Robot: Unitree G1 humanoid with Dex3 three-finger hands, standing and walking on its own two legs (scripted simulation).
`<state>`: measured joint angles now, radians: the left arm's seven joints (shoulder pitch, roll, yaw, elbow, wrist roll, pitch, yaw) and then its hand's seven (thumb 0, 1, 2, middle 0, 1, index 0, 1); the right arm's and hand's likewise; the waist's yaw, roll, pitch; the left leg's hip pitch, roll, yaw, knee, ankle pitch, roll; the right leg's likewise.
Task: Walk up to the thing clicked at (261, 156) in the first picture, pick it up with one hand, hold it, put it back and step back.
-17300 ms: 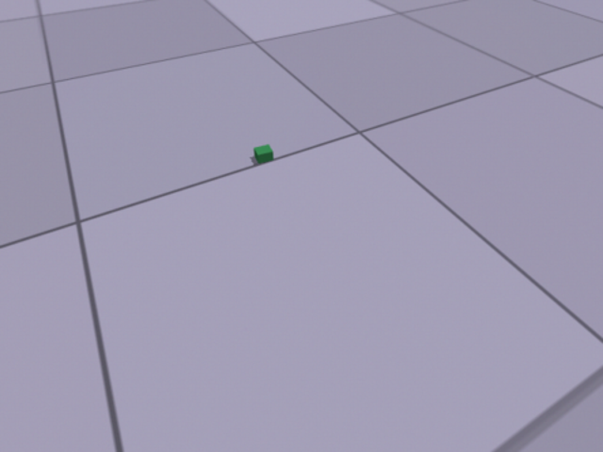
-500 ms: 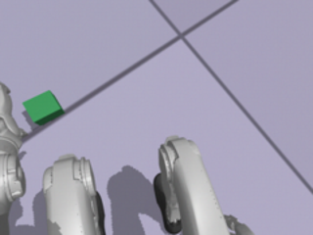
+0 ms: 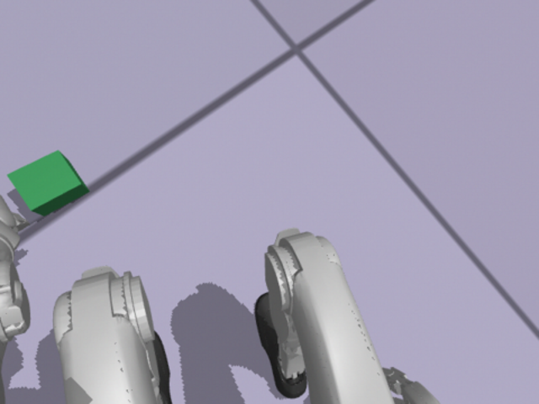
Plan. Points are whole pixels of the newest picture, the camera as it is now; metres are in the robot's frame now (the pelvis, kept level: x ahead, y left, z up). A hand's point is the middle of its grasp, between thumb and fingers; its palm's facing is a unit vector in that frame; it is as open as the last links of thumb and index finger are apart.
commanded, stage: rise first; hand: left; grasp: from above
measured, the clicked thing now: (51, 183) +0.49 +0.28 -0.29
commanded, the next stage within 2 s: approach in 1.48 s
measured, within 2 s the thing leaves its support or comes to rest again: neither
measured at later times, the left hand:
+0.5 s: hand out of the picture +0.46 +0.31 -0.17, palm faces -0.32 -0.24 -0.91, open 12.9 cm
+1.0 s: hand out of the picture +0.45 +0.32 -0.17, palm faces -0.32 -0.24 -0.91, open 12.7 cm
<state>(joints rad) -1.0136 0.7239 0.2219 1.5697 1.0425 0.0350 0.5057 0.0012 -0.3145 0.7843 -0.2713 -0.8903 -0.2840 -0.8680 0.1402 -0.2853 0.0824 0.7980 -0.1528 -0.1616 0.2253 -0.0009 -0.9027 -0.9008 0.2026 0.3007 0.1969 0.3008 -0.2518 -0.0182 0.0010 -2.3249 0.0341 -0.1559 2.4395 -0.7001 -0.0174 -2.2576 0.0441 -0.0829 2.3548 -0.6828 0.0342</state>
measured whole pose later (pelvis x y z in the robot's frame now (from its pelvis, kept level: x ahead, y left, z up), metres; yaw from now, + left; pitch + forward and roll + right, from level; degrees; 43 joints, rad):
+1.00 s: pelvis +0.00 +0.00 +0.00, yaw +0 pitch +33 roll -8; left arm -1.04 0.74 0.19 1.58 1.03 0.06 0.49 0.00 -0.28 0.77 -0.36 -0.75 -0.34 -0.77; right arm 0.16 -0.30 0.10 0.79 -0.15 -0.18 0.26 0.00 -0.90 -0.90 0.20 0.30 0.20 0.30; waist -0.27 -0.01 -0.01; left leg -2.33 0.03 -0.16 2.44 -0.69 -0.01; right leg -2.26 0.04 -0.09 2.35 -0.67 0.04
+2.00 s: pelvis +0.00 +0.00 +0.00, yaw -1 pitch +34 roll -8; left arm -1.24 0.74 0.16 1.70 1.08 0.12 0.55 0.00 -0.40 0.86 -0.28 -0.82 -0.25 -0.84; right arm 0.18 -0.32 0.12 0.80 -0.18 -0.21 0.28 0.00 -0.90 -0.90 0.20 0.30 0.20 0.30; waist -0.36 0.00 -0.02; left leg -2.35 0.03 -0.17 2.44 -0.69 -0.02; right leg -2.29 0.05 -0.09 2.34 -0.66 0.03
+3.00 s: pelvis -0.01 +0.00 -0.01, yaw -3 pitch +30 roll -11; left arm -1.18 0.88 0.21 1.81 1.10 0.01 0.69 0.00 -0.47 0.92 -0.20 -0.84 -0.17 -0.87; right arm 0.19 -0.34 0.22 0.76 -0.24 -0.28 0.30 0.00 -0.89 -0.90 0.20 0.30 0.20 0.30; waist -0.40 -0.10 0.15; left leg -2.34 0.03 -0.22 2.50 -0.69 -0.03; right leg -2.25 0.06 -0.14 2.36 -0.65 0.04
